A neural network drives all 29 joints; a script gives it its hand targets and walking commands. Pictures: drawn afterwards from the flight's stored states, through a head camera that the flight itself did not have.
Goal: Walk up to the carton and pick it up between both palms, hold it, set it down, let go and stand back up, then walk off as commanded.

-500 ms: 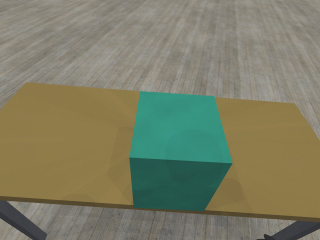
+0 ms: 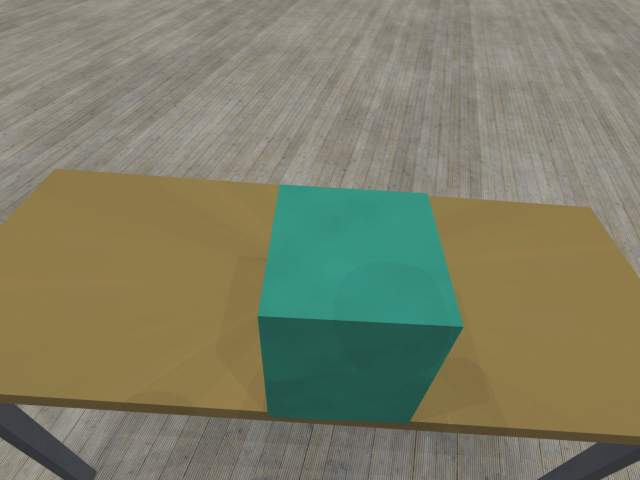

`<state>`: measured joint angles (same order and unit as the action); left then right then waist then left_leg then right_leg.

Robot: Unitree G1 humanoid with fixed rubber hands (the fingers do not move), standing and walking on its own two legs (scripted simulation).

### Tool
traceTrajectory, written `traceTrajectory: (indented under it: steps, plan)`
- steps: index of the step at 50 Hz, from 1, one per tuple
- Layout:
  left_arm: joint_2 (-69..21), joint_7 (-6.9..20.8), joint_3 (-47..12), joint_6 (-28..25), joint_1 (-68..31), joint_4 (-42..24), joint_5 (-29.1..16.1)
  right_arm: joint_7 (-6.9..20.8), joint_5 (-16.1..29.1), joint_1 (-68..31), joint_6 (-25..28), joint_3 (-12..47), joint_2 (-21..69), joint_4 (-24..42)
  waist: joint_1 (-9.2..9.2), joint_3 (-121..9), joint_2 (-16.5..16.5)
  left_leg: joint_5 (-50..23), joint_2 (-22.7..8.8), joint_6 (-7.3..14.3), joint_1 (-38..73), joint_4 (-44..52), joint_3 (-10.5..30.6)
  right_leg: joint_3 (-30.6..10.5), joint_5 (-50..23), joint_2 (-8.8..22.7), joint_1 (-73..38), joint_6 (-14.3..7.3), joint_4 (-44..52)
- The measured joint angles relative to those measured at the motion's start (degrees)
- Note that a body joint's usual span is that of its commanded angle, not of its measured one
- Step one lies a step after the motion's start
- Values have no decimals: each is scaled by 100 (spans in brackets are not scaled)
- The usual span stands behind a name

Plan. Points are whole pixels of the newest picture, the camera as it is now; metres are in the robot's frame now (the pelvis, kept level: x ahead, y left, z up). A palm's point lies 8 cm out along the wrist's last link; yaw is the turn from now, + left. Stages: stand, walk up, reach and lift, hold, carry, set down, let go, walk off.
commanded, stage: stand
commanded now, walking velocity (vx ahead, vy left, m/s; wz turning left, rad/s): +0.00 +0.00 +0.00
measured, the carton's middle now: (346, 307) +0.37 -0.02 +0.03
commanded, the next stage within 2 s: none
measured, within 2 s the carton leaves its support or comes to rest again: neither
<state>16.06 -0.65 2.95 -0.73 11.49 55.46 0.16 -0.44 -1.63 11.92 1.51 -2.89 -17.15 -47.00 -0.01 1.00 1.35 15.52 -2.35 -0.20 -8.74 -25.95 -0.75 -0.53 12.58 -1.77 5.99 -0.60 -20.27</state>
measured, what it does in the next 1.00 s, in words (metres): stands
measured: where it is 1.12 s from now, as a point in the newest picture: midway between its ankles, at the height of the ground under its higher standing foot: outside the picture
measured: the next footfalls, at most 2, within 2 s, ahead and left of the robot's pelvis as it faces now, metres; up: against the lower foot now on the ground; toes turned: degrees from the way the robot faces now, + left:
none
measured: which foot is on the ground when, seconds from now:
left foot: down 0.00-1.00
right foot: down 0.00-1.00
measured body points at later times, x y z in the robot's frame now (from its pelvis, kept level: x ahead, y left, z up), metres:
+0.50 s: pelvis +0.00 -0.01 +0.00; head +0.00 +0.01 +0.45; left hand +0.07 +0.27 -0.14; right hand +0.10 -0.30 -0.11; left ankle -0.02 +0.12 -0.74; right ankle -0.02 -0.12 -0.74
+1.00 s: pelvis -0.01 -0.01 +0.00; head -0.01 -0.01 +0.45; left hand +0.06 +0.27 -0.14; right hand +0.09 -0.30 -0.11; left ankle -0.02 +0.12 -0.74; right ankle -0.02 -0.12 -0.74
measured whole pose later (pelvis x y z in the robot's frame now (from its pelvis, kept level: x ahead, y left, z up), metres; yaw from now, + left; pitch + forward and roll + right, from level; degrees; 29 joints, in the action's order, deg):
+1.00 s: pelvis -0.01 -0.01 +0.00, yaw +0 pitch -2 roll -1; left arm 16.1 -0.6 2.9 -1.0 10.9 59.8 0.2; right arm -0.8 -1.6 11.9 1.5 -2.9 -17.5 -51.8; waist 0.0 0.9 -0.1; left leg 13.5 -2.4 -0.9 -7.4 -23.2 -0.8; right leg -0.5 12.0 -1.8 6.0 -0.6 -20.3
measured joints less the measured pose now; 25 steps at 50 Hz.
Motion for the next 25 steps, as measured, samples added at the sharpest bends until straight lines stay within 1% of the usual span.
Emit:
traceTrajectory:
  steps: [25]
  plan:
    - [1, 0, 0, -19, -43, 248, 0, -29, 0, 0, 1, 0, -11, -281, 0, -23, -92, -96, 0, -39, 74, 160, 0, 0, -10, 1, 0, 0, 0]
